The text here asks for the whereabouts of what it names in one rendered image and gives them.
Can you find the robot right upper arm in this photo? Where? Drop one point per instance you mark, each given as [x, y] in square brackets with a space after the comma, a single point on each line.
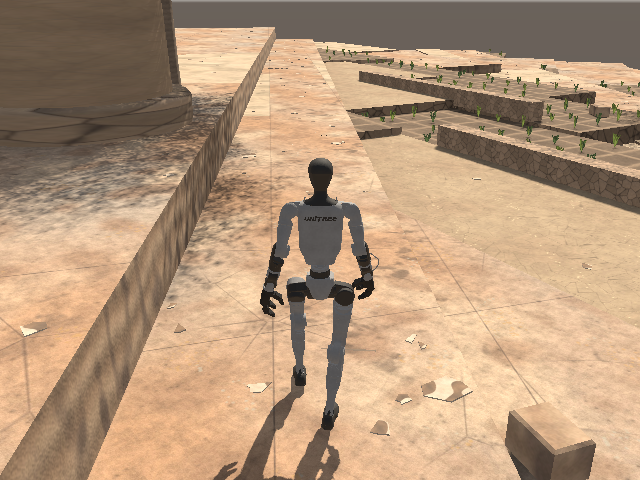
[352, 212]

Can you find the left robot hand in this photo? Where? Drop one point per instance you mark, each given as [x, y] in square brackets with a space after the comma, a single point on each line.
[266, 302]

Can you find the robot left upper arm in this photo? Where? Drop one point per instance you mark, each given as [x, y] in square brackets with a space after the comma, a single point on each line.
[288, 211]

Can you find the left robot foot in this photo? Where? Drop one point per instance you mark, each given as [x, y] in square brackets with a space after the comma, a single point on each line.
[300, 378]

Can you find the robot torso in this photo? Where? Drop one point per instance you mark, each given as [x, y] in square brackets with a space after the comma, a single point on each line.
[320, 237]

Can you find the right robot hand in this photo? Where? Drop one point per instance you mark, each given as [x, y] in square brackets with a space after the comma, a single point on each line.
[360, 283]

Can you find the robot right forearm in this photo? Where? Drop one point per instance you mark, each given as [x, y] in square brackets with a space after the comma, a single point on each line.
[365, 266]

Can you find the robot left forearm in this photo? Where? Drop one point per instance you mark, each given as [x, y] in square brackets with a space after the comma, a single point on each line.
[273, 272]

